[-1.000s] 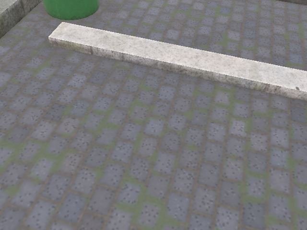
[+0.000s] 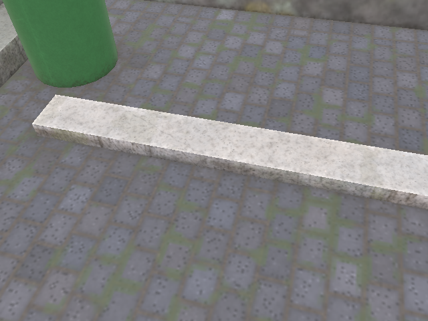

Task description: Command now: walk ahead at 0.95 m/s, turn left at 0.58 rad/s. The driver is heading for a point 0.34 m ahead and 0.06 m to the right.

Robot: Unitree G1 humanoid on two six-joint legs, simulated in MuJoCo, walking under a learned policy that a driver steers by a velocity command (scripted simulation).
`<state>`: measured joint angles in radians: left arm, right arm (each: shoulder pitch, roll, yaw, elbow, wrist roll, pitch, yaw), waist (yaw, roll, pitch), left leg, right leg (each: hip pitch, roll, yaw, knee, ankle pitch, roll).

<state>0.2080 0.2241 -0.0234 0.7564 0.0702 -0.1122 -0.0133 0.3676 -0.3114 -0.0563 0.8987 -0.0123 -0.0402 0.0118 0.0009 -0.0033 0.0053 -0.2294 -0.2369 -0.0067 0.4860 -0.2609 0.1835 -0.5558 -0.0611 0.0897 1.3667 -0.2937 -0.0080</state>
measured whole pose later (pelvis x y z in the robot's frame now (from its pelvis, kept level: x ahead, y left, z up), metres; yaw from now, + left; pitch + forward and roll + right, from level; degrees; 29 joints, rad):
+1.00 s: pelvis +0.50 +0.03 +0.01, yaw +5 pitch -1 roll -1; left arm 0.31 0.20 0.00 1.05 0.01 0.00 0.03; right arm 0.22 -0.19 0.00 0.98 -0.01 -0.02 -0.03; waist 0.01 -0.01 0.01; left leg -0.28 -0.04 0.01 0.44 -0.15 0.05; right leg -0.13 -0.01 0.00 0.44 -0.29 0.01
